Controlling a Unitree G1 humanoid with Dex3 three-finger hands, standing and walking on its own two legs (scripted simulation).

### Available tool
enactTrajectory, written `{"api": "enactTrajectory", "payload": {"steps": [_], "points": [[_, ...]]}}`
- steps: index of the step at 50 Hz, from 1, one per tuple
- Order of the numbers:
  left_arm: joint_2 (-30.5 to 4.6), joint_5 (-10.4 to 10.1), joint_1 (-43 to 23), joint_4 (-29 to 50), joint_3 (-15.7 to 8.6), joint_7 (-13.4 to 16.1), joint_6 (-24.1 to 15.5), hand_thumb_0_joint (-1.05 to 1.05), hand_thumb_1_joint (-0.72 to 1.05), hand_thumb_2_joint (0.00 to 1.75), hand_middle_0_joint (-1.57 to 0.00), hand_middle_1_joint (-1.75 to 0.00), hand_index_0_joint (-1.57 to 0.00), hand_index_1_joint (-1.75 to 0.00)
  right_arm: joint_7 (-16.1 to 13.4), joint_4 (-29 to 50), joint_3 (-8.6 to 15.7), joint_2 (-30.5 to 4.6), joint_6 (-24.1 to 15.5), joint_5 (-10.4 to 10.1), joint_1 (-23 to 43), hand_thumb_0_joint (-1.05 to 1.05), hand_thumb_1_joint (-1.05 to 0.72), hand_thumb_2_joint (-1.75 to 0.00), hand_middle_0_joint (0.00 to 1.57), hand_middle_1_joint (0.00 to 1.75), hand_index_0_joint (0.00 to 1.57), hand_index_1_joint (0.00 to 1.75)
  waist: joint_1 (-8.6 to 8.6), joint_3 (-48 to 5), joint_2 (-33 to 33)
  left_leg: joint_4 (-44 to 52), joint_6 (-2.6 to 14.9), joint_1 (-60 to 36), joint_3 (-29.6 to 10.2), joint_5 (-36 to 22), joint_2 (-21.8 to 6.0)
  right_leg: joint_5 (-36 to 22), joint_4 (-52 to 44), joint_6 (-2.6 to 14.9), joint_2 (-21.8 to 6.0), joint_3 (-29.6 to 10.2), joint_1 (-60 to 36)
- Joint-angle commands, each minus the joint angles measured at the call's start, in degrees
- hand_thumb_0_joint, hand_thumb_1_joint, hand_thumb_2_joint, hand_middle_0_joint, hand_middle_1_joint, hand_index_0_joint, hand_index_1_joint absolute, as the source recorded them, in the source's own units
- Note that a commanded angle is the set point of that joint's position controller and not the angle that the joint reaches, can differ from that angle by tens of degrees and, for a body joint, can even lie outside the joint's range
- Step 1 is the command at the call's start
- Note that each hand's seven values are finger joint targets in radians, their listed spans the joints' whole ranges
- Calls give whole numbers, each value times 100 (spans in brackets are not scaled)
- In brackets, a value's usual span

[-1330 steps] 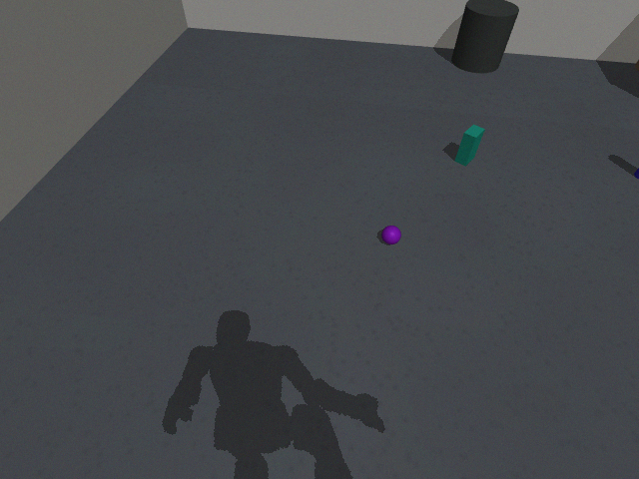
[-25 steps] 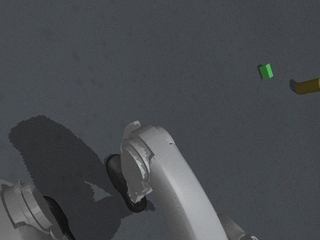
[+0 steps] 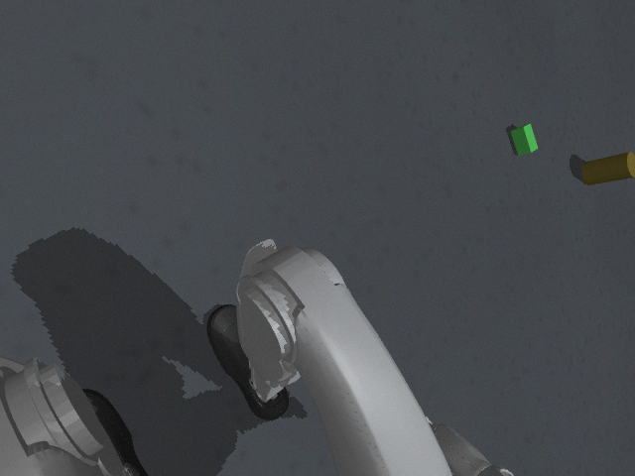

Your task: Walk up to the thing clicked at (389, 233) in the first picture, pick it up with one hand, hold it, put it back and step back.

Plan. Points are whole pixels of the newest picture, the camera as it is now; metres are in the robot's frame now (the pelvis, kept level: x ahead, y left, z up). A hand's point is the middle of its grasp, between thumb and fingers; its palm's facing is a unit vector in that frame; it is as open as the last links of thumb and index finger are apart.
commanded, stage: close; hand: left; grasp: from above
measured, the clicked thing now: out of the picture +0.52 +0.32 -0.28
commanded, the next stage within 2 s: settle in 0.76 s
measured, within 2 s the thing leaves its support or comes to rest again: leaves its support in 1.18 s
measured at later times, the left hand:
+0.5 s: hand out of the picture +0.50 +0.32 -0.24, palm faces -0.43 -0.13 -0.89, open 10.3 cm
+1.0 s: hand out of the picture +0.50 +0.32 -0.24, palm faces -0.43 -0.14 -0.89, open 10.2 cm
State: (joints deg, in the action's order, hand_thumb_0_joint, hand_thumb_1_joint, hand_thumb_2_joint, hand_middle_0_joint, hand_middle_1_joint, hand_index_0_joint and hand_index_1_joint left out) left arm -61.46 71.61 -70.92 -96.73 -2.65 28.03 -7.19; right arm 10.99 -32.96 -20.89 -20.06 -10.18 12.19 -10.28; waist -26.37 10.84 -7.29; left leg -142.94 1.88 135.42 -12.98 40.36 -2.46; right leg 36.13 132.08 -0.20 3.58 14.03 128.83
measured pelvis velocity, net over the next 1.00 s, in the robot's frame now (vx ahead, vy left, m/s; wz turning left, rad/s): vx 0.00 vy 0.00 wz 0.00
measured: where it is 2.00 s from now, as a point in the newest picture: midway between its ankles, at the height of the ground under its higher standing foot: (194, 425)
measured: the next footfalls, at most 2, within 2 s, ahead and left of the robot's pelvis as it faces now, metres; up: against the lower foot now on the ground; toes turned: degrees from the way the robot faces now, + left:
none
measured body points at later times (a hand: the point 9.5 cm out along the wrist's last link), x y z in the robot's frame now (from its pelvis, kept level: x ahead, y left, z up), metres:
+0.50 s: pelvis +0.00 +0.00 +0.00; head +0.29 +0.13 +0.31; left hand +0.52 +0.32 -0.19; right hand +0.02 -0.23 -0.04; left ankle +0.06 +0.12 -0.28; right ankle +0.12 -0.10 -0.28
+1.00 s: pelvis +0.00 +0.00 +0.00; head +0.30 +0.13 +0.31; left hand +0.52 +0.32 -0.19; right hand +0.02 -0.24 -0.04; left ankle +0.06 +0.12 -0.28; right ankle +0.12 -0.10 -0.28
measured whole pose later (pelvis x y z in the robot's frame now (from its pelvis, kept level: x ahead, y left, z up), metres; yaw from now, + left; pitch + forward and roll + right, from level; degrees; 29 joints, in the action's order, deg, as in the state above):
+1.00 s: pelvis +0.00 +0.00 +0.00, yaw +0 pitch +30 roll -16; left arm -62.1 70.0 -71.3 -96.2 -0.3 27.4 -6.3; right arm 10.3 -32.3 -22.2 -20.2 -10.1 12.5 -10.0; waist -26.6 12.0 -7.7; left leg -142.3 2.1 134.8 -13.2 39.8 -2.3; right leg 35.6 131.1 -0.6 3.7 14.2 127.8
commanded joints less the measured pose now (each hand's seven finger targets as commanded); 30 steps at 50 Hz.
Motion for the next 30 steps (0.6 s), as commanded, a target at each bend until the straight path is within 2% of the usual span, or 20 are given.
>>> {"api": "enactTrajectory", "payload": {"steps": [1, 3, 5, 6, 8, 11, 12, 14, 15, 17, 18, 19, 20, 22, 23, 24, 27, 29, 30], "points": [[-957, -28, -1296, 694, 36, 106, 31, 0, 28, 77, -70, -79, -70, -79, -76, -195, 534, -1830, 64, -22, -1313, 0, -90, -91, 20, 30, 20, 30, -306, -3567, 3190, 1394, -113, -2813, 262, -1365, -139, -1411, -1158, 192, 229, 156, -2205], [-839, -58, -1120, 246, 169, 111, 53, 0, 19, 71, -63, -77, -64, -76, -82, -160, 524, -1863, 68, -13, -1252, 0, -90, -91, 20, 30, 20, 30, -362, -3362, 3034, 1434, -97, -2626, 275, -1174, -123, -1273, -1189, 199, 269, 171, -2226], [-863, -89, -1154, 315, 203, 102, 66, 0, 15, 70, -61, -74, -61, -74, -86, -115, 504, -1870, 51, -24, -1285, 0, -90, -91, 20, 30, 20, 30, -409, -3265, 2783, 1407, -38, -2465, 290, -1093, -110, -1278, -1241, 146, 266, 136, -2326], [-885, -110, -1256, 492, 220, 94, 54, 0, 14, 73, -61, -73, -60, -74, -91, -105, 501, -1873, 51, -22, -1243, 0, -90, -90, 20, 30, 20, 30, -371, -3380, 2786, 1372, -40, -2501, 298, -1164, -121, -1319, -1242, 148, 266, 129, -2375], [-938, -127, -1179, 318, 213, 128, 51, 0, 12, 75, -62, -72, -60, -74, -115, -139, 495, -1859, 49, -28, -1255, 0, -90, -91, 20, 30, 20, 30, -347, -3435, 2808, 1397, -36, -2461, 318, -1103, -115, -1301, -1275, 140, 282, 112, -2489], [-795, -134, -1254, 335, 285, 151, 18, 0, 14, 73, -64, -71, -62, -73, -114, -135, 471, -1859, 37, -23, -1237, 0, -90, -91, 20, 30, 20, 30, -381, -3364, 2909, 1471, -97, -2667, 199, -1103, -144, -1245, -1194, 173, 258, 185, -2244], [-863, -121, -1436, 623, 219, 156, -17, 0, 15, 74, -65, -71, -63, -73, -105, -178, 461, -1878, 44, -10, -1281, 0, -90, -91, 20, 30, 20, 30, -382, -3528, 3148, 1467, -137, -2930, 139, -1307, -168, -1369, -1153, 177, 227, 216, -2131], [-779, -123, -1396, 398, 272, 147, -19, 0, 17, 72, -66, -70, -64, -72, -107, -120, 463, -1944, 27, -6, -1204, 0, -90, -91, 20, 30, 20, 30, -441, -3246, 3028, 1478, -153, -2828, 81, -1198, -172, -1232, -1145, 206, 211, 249, -1909], [-884, -115, -1393, 485, 247, 170, -33, 0, 18, 74, -67, -71, -65, -73, -116, -144, 456, -1949, 34, -5, -1202, 0, -90, -91, 20, 30, 20, 30, -430, -3339, 3076, 1492, -153, -2883, 97, -1205, -182, -1267, -1163, 192, 207, 227, -2020], [-895, -73, -1506, 593, 260, 184, -36, 0, 20, 74, -68, -70, -66, -73, -102, -137, 424, -1891, 43, 9, -1242, 0, -90, -91, 20, 30, 20, 30, -431, -3405, 3139, 1488, -132, -2822, 143, -1221, -170, -1353, -1161, 169, 225, 193, -2212], [-897, -56, -1393, 525, 238, 193, -19, 0, 20, 73, -68, -71, -66, -73, -107, -119, 450, -1895, 46, 4, -1210, 0, -90, -91, 20, 30, 20, 30, -359, -3453, 3145, 1529, -145, -2878, 156, -1207, -166, -1326, -1155, 187, 228, 201, -2224], [-833, -38, -1462, 579, 258, 194, -15, 0, 21, 71, -68, -70, -67, -72, -96, -151, 439, -1853, 54, 1, -1234, 0, -90, -91, 20, 30, 20, 30, -392, -3436, 3235, 1524, -151, -2876, 144, -1226, -168, -1346, -1143, 185, 223, 202, -2154], [-679, -54, -1281, 277, 356, 169, 13, 0, 19, 70, -67, -70, -65, -71, -88, -138, 420, -1837, 34, 17, -1211, 0, -90, -91, 20, 30, 20, 30, -450, -3213, 3105, 1515, -133, -2793, 164, -1104, -152, -1270, -1172, 181, 235, 196, -2051], [-659, -67, -1422, 415, 393, 175, 3, 0, 19, 71, -67, -69, -65, -71, -87, -124, 440, -1885, 26, 16, -1230, 0, -90, -91, 20, 30, 20, 30, -518, -3177, 3073, 1507, -123, -2769, 153, -1065, -144, -1241, -1200, 177, 233, 201, -2022], [-717, -122, -1403, 425, 370, 183, 11, 0, 19, 71, -68, -68, -65, -71, -99, -95, 443, -1907, 22, 18, -1198, 0, -90, -91, 20, 30, 20, 30, -487, -3193, 2940, 1498, -107, -2715, 164, -1031, -145, -1220, -1240, 173, 243, 194, -2081], [-782, -91, -1439, 438, 387, 181, 28, 0, 20, 71, -68, -69, -66, -71, -105, -124, 430, -1909, 15, 13, -1225, 0, -90, -91, 20, 30, 20, 30, -494, -3199, 2999, 1470, -88, -2636, 211, -995, -133, -1212, -1261, 164, 245, 166, -2158], [-870, -123, -1466, 584, 280, 198, 38, 0, 23, 75, -73, -68, -69, -72, -96, -160, 414, -1878, 15, 12, -1288, 0, -90, -91, 20, 30, 20, 30, -417, -3441, 3027, 1429, -100, -2783, 210, -1268, -144, -1422, -1237, 151, 226, 155, -2312], [-756, -190, -1406, 369, 359, 186, 43, 0, 24, 79, -74, -68, -70, -73, -114, -115, 401, -1933, -10, 11, -1250, 0, -90, -91, 20, 30, 20, 30, -521, -3235, 2813, 1381, -80, -2509, 238, -1102, -130, -1297, -1307, 164, 249, 165, -2315], [-841, -197, -1457, 482, 337, 177, 38, 0, 25, 77, -74, -68, -71, -72, -116, -104, 399, -1941, -11, 11, -1263, 0, -90, -91, 20, 30, 20, 30, -521, -3250, 2781, 1408, -70, -2539, 217, -1050, -132, -1255, -1311, 152, 243, 164, -2325]]}}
